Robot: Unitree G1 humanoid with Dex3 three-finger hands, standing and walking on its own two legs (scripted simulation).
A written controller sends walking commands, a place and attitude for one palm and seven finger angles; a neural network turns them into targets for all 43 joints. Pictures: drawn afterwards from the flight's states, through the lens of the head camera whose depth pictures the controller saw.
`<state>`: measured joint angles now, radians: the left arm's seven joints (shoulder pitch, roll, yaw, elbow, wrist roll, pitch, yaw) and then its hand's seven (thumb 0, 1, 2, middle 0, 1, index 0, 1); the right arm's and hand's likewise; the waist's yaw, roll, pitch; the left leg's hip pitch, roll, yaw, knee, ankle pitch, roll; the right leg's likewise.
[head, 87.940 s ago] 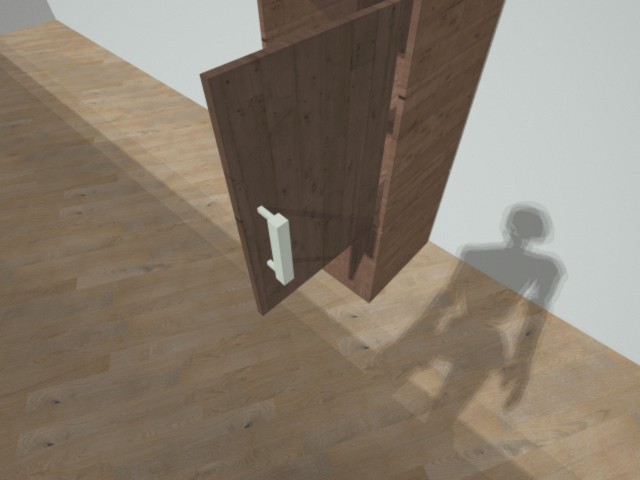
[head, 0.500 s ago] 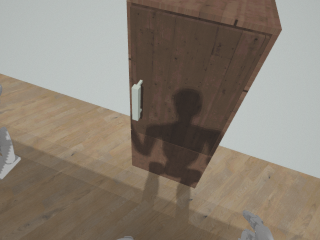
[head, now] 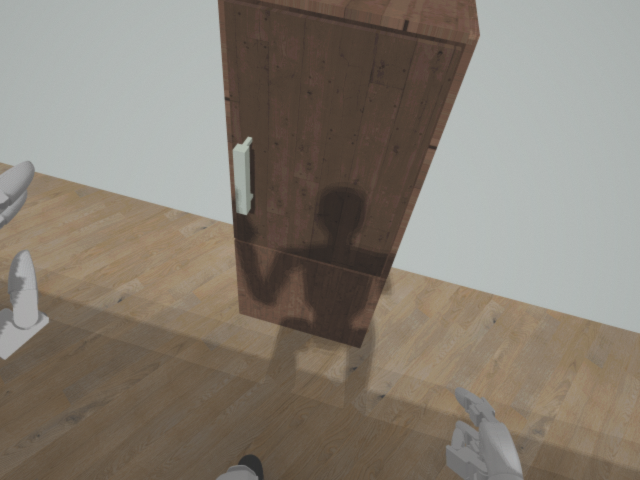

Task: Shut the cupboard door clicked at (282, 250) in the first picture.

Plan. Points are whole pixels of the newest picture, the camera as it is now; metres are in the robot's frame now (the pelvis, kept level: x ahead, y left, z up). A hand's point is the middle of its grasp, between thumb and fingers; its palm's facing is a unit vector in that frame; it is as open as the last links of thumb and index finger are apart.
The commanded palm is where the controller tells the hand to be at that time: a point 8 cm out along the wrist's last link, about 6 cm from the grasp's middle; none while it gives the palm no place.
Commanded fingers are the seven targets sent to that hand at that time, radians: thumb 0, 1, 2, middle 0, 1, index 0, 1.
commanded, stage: stop stepping back and stand still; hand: left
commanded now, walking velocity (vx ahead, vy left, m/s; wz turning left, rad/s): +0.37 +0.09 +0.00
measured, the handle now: (246, 176) +0.75 +0.17 -0.08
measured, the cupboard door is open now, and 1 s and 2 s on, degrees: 1 1 1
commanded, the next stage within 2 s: let the arm hang, fingers relaxed in 1.26 s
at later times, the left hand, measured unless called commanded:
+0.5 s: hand out of the picture +0.16 +0.29 +0.20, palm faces +0.39 -0.79 -0.48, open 7.4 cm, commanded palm +0.12 +0.32 +0.20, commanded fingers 0.00 0.90 0.90 -0.20 -0.30 -0.20 -0.30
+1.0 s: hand out of the picture +0.20 +0.30 +0.17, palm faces +0.39 -0.80 -0.46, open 7.4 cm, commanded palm +0.15 +0.33 +0.20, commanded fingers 0.00 0.90 0.90 -0.20 -0.30 -0.20 -0.30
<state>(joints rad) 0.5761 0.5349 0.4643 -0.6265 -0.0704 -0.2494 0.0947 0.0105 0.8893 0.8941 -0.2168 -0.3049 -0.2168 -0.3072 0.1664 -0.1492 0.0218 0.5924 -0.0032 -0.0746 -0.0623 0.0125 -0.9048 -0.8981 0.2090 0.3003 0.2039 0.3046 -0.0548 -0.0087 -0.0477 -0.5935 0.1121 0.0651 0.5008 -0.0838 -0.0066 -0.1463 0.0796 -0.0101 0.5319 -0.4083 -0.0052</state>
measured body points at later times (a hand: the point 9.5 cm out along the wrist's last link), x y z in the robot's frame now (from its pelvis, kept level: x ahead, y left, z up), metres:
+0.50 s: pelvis -0.04 +0.03 +0.01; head -0.08 +0.05 +0.46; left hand +0.13 +0.33 +0.23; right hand +0.07 -0.20 -0.08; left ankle +0.04 +0.13 -0.69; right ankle -0.08 -0.07 -0.72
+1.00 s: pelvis -0.01 +0.04 +0.02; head -0.02 +0.04 +0.47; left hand +0.18 +0.34 +0.20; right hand +0.14 -0.19 -0.07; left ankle +0.04 +0.16 -0.72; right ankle -0.06 -0.06 -0.72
